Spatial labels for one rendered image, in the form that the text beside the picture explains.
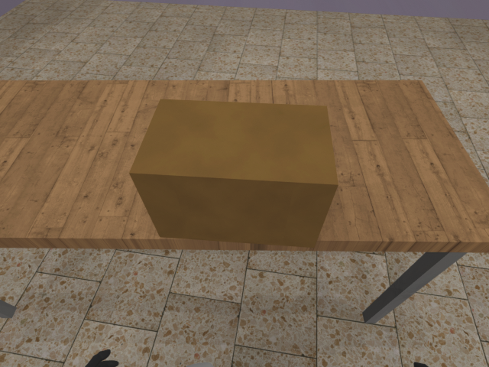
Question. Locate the robot left hand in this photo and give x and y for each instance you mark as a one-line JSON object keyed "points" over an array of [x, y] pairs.
{"points": [[97, 360]]}

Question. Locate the table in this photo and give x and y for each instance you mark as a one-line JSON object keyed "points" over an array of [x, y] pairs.
{"points": [[405, 181]]}

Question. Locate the carton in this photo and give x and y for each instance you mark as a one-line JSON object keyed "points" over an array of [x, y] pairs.
{"points": [[245, 172]]}

